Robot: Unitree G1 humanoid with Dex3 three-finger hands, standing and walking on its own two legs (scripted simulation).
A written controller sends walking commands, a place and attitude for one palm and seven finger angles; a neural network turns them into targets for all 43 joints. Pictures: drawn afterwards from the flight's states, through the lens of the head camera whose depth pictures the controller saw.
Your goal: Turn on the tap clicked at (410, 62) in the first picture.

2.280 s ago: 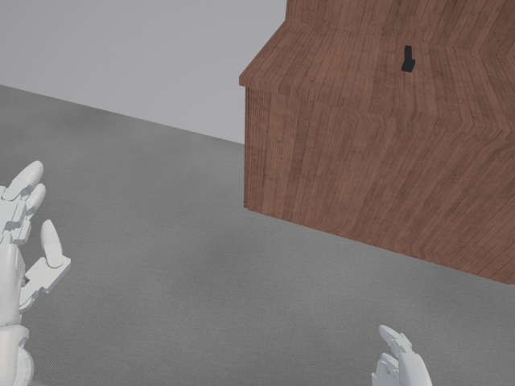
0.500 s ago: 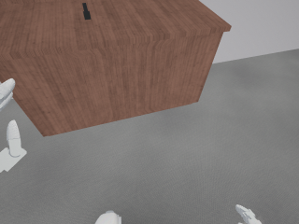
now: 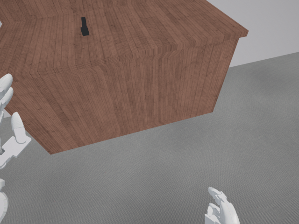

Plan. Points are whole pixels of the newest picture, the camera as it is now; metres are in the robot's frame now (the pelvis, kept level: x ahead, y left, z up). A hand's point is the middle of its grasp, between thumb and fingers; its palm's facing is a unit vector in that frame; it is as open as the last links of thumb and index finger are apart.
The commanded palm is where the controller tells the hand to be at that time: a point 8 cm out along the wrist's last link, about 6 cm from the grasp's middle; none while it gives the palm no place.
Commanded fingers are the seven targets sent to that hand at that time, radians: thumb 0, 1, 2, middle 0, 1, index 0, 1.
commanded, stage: take the last steps up to it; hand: left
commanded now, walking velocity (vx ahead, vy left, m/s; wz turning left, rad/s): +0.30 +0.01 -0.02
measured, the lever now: (85, 31) +0.82 +0.35 +0.11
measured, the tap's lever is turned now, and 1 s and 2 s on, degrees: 0 0 0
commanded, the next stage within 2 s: come to a stop and stand still in 1.48 s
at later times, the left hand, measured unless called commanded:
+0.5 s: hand (53, 80) +0.38 +0.25 +0.21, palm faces +0.38 -0.84 -0.39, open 7.4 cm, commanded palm +0.32 +0.29 +0.19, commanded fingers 0.00 0.90 0.90 -0.20 -0.30 -0.20 -0.30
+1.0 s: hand (87, 62) +0.47 +0.21 +0.19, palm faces +0.36 -0.83 -0.43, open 7.4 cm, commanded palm +0.42 +0.26 +0.19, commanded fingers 0.00 0.90 0.90 -0.20 -0.30 -0.20 -0.30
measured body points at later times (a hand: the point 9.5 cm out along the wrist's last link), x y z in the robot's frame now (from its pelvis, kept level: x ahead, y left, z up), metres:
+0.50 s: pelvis +0.14 +0.02 +0.01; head +0.16 +0.03 +0.46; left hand +0.35 +0.30 +0.23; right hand +0.29 -0.21 -0.07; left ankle +0.17 +0.13 -0.72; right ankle +0.12 -0.10 -0.66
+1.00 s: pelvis +0.25 -0.02 +0.02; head +0.29 -0.02 +0.47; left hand +0.45 +0.25 +0.21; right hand +0.40 -0.29 -0.07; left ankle +0.32 +0.12 -0.69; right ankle +0.22 -0.11 -0.72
